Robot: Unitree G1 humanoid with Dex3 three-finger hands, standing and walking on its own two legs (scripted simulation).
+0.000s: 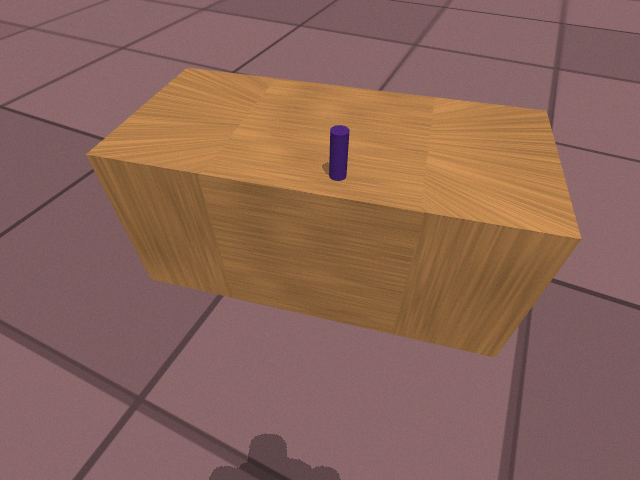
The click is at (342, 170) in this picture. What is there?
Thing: slim round
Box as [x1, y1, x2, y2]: [329, 125, 348, 180]
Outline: 336,125 330,129 329,176 332,179 341,180 346,175 348,128 342,125
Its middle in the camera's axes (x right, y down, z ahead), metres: +0.05 -0.24 +1.02
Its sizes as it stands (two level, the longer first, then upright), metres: 0.048 0.048 0.140
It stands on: a support 0.60 m high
